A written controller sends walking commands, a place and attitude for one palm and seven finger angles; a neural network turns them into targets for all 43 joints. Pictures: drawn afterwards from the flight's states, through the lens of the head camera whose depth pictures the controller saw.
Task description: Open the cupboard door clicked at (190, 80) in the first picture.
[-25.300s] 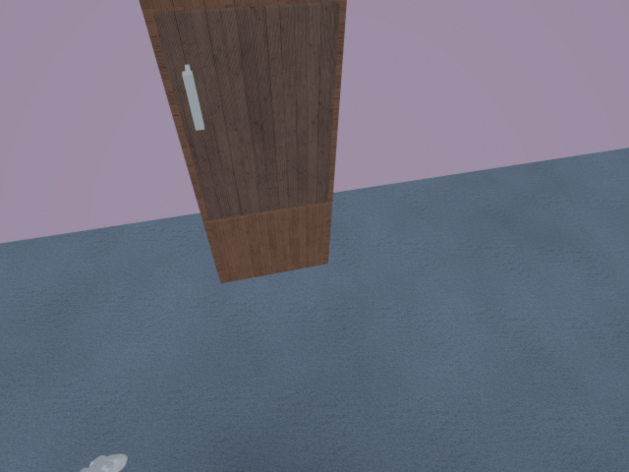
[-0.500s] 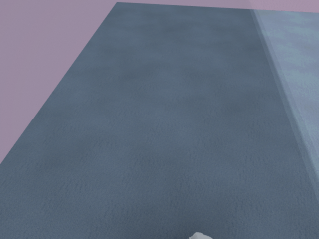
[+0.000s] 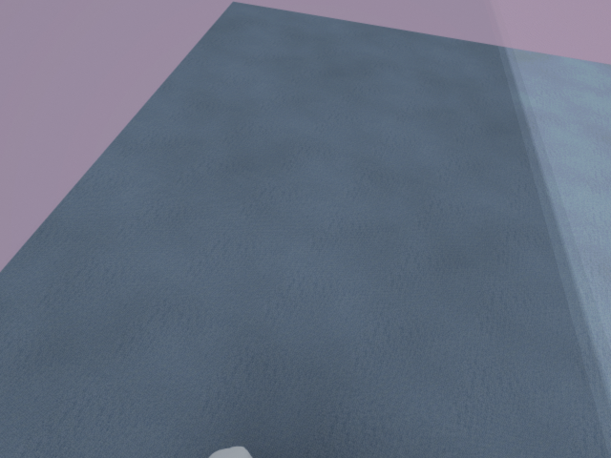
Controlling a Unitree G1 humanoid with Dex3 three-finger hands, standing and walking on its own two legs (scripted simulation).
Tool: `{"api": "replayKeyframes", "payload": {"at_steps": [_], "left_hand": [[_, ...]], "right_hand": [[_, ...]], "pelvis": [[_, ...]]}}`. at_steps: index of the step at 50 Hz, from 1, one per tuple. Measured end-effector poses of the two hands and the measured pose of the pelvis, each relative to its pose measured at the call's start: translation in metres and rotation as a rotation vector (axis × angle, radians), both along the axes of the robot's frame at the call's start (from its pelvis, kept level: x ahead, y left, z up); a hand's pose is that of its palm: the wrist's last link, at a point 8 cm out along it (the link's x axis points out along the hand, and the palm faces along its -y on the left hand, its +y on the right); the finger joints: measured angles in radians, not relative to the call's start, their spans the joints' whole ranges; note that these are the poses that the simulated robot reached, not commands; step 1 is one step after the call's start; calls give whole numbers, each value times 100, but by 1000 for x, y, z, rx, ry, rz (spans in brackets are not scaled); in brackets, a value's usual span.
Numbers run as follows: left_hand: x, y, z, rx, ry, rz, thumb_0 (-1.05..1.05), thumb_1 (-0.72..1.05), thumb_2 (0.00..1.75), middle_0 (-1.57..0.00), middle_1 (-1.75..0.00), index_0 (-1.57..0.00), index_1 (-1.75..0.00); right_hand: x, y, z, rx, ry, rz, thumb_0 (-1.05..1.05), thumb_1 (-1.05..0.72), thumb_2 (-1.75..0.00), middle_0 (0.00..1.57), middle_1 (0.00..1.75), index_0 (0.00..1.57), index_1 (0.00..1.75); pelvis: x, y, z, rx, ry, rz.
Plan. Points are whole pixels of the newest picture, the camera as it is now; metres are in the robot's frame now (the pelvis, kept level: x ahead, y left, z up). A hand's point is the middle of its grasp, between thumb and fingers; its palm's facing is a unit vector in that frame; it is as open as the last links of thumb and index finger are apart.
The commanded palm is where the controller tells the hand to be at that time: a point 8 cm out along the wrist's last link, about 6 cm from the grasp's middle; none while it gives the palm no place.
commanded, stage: turn to face it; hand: left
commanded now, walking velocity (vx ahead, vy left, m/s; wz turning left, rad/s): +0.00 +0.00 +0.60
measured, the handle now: out of the picture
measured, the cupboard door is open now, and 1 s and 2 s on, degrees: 45 45 45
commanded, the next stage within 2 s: none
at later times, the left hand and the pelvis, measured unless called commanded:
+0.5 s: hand out of the picture +0.09 +0.18 -0.17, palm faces +0.33 -0.92 -0.22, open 7.4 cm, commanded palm none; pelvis +0.09 -0.03 -0.01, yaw +19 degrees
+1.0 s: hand out of the picture +0.06 +0.12 -0.15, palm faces +0.62 -0.75 -0.25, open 7.4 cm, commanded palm none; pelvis +0.13 -0.08 +0.01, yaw +39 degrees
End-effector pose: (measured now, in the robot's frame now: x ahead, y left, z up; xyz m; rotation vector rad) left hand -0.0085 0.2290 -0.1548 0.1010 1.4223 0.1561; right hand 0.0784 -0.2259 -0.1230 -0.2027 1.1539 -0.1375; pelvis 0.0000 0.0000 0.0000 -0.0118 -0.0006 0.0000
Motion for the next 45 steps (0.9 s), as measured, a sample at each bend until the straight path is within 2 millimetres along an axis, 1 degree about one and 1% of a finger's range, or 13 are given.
{"api": "replayKeyframes", "payload": {"at_steps": [2,7,10,12,15,18,22,25,28,34,37,39,45], "left_hand": [[25,2,6,12,-49,20,1,91,90,-20,-30,-20,-30],[85,1,26,58,-200,53,1,91,90,-20,-30,-20,-30],[108,-2,32,102,-272,65,1,91,90,-20,-30,-20,-30],[114,-4,33,127,-288,78,1,91,90,-20,-30,-20,-30],[114,-9,40,135,-277,114,1,91,90,-20,-30,-20,-30],[109,-11,41,130,-256,155,1,91,90,-20,-30,-20,-30],[95,-11,30,109,-222,213,1,91,90,-20,-30,-20,-30],[80,-4,14,99,-181,257,1,91,90,-20,-30,-20,-30],[73,0,12,119,-140,295,1,91,90,-20,-30,-20,-30],[81,-5,34,172,-191,378,1,91,90,-20,-30,-20,-30],[82,-14,39,222,-229,401,1,91,90,-20,-30,-20,-30],[77,-24,43,241,-222,424,1,91,90,-20,-30,-20,-30],[54,-59,48,204,-157,515,1,91,90,-20,-30,-20,-30]], "right_hand": [[6,0,-1,-1,31,13,0,-92,-90,20,30,20,30],[20,-21,-6,-8,113,60,-1,-93,-90,20,30,21,30],[34,-39,-13,-4,133,70,0,-92,-90,20,30,21,30],[48,-50,-16,-5,140,80,0,-92,-90,20,30,21,30],[74,-60,-9,-18,138,113,0,-92,-90,20,30,20,30],[104,-60,2,-31,120,158,0,-91,-90,20,30,20,30],[151,-47,9,-50,68,250,0,-91,-90,19,30,20,30],[183,-34,3,-67,-2,312,0,-91,-90,20,30,20,30],[197,-25,6,-68,-17,362,0,-91,-90,20,30,20,30],[214,-27,-3,-52,47,447,0,-91,-90,20,30,20,30],[230,-33,-17,-27,64,472,0,-90,-90,20,30,21,30],[244,-34,-21,-19,69,491,0,-91,-90,20,30,21,30],[280,-17,-1,-4,47,566,1,-91,-90,20,30,20,30]], "pelvis": [[7,-2,3,-3,6,30],[23,-14,8,-10,17,96],[36,-30,2,11,23,132],[43,-37,-1,19,20,157],[56,-41,5,22,19,211],[68,-43,11,37,25,253],[80,-39,9,48,30,305],[86,-32,-5,24,32,340],[91,-37,-5,27,27,372],[105,-55,2,7,19,458],[117,-69,-6,24,26,497],[121,-75,-6,26,17,528],[132,-81,10,49,24,608]]}}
